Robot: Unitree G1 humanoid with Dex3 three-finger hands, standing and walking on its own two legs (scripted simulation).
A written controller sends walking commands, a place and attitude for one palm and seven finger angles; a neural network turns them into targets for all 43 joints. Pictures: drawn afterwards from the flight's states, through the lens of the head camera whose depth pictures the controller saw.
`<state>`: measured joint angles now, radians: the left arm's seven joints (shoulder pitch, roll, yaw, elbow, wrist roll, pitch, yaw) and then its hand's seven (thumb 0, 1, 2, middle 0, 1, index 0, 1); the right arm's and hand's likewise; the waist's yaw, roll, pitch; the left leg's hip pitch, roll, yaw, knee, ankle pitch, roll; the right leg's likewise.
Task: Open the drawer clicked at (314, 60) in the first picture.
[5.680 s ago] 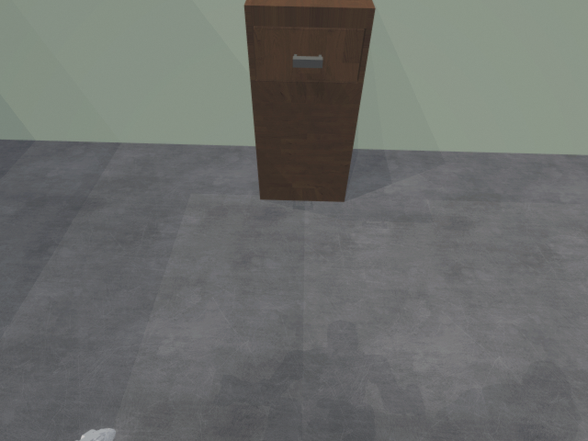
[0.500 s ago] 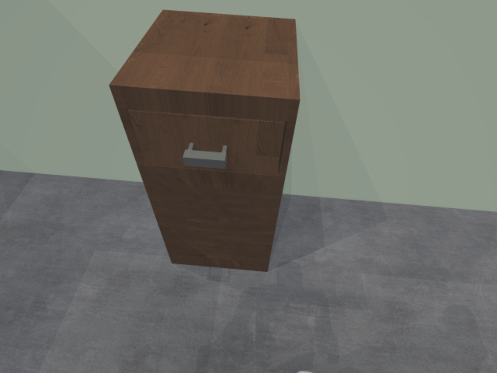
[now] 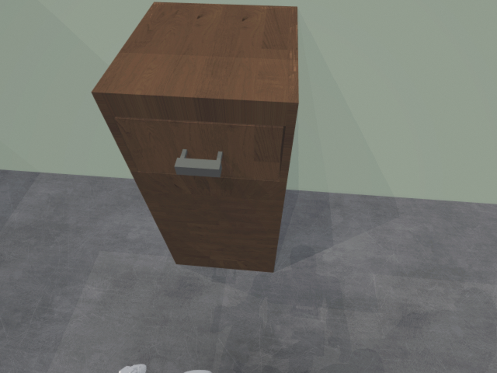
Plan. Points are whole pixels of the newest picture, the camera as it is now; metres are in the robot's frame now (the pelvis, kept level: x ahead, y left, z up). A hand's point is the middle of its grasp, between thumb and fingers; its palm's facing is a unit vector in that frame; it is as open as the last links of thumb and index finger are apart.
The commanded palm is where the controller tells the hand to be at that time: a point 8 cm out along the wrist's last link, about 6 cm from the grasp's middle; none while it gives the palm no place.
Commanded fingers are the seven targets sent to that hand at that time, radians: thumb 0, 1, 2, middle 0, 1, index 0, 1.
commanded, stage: come to a stop and stand still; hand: left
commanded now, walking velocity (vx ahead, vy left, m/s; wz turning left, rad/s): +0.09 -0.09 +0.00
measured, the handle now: (200, 160) +0.56 +0.15 -0.05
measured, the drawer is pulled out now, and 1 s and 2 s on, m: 0.00 0.00 0.00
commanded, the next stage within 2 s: look again from close up in 0.78 s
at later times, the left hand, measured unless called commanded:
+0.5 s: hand out of the picture -0.03 +0.16 -0.17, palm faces +0.02 -0.98 -0.18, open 7.3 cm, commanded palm none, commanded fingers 0.00 0.90 0.90 -0.20 -0.30 -0.20 -0.30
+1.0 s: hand out of the picture +0.00 +0.15 -0.17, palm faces -0.01 -0.98 -0.20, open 7.3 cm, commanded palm none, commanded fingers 0.00 0.90 0.90 -0.20 -0.30 -0.20 -0.30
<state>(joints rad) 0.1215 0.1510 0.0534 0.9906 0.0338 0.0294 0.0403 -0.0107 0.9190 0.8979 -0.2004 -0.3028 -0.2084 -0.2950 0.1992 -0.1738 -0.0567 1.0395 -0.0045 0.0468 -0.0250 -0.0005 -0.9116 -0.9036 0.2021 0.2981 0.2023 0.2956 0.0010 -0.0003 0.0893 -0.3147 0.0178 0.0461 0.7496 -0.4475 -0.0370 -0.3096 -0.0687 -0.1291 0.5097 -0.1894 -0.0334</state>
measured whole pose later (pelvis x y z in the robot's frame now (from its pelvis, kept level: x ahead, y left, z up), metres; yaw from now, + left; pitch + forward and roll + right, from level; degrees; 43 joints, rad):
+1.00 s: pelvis +0.01 -0.01 +0.00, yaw -2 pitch +0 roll -1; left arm 0.32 0.11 0.00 1.10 0.02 -0.04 0.05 0.00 0.91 0.90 -0.20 -0.30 -0.20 -0.29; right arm 0.29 -0.15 -0.01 1.09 -0.01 0.01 -0.02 0.01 -0.92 -0.90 0.20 0.30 0.20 0.30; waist -0.01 0.04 0.03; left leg -0.26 0.07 0.02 0.59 -0.32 -0.01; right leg -0.17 0.04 -0.05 0.47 -0.30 -0.04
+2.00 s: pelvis -0.03 -0.02 -0.06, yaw +0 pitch +13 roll +2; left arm 0.38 0.40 0.02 0.04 1.09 -0.16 0.49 0.00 0.46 0.71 -0.25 -0.58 -0.26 -0.58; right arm 0.03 -0.26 -0.05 0.53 -0.09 0.06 -0.01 0.00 -0.91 -0.90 0.20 0.30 0.20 0.30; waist 0.12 -0.01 -0.13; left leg -0.76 0.03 0.01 0.98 -0.44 -0.02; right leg -0.75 0.00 -0.07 1.03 -0.50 -0.07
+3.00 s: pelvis +0.00 +0.02 +0.00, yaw -1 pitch +3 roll +0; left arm -0.09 0.48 -0.07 0.08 0.95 0.02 0.07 0.00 -0.48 0.30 -0.32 -1.20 -0.32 -1.19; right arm 0.11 -0.22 0.02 0.61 -0.01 0.14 -0.02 0.00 -0.91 -0.90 0.21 0.30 0.21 0.30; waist 0.09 0.07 -0.03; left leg -0.31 -0.01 0.03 0.54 -0.29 0.02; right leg -0.28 -0.02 -0.04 0.55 -0.32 0.00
